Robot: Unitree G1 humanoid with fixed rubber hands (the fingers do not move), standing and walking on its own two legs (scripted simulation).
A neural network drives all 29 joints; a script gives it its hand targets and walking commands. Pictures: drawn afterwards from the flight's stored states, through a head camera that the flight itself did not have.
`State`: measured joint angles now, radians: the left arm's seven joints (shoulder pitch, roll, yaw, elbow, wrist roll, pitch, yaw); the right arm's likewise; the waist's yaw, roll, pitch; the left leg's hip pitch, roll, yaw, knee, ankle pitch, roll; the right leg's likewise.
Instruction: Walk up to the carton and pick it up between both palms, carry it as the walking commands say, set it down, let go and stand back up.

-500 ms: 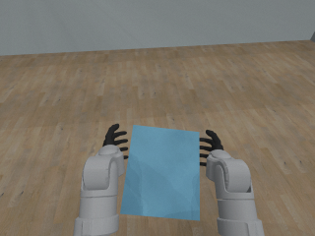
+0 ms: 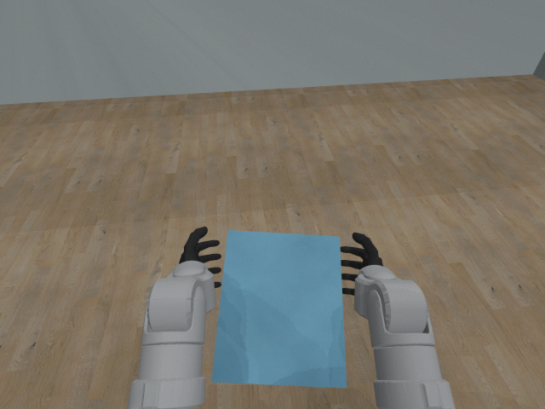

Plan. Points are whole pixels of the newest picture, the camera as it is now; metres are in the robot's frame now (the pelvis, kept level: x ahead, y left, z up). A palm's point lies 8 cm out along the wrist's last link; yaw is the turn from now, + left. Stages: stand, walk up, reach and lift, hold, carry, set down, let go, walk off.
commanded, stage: carry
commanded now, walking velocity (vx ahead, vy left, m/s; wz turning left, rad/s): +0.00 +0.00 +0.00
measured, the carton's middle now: (277, 311) +0.30 +0.01 -0.02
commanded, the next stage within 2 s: none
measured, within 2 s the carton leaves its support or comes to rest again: neither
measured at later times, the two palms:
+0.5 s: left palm (197, 277) +0.30 +0.12 +0.08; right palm (370, 280) +0.30 -0.13 +0.07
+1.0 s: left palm (157, 289) +0.27 +0.17 +0.09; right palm (345, 290) +0.27 -0.08 +0.09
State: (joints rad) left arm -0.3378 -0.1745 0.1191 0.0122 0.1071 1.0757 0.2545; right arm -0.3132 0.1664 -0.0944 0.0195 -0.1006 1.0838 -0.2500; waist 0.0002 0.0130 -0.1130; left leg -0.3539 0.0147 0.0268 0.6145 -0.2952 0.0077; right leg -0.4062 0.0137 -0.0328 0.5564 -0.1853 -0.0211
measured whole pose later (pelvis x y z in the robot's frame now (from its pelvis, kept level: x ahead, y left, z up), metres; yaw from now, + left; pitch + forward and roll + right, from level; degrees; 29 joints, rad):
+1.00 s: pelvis -0.01 +0.03 -0.01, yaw +1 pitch +1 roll +0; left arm -0.27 -0.16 0.07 -0.24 0.04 1.20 0.30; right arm -0.24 0.15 0.00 -0.23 -0.04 1.21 -0.29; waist -0.01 -0.01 -0.09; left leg -0.41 -0.04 0.08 0.71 -0.33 0.07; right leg -0.47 -0.07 -0.02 0.70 -0.27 0.03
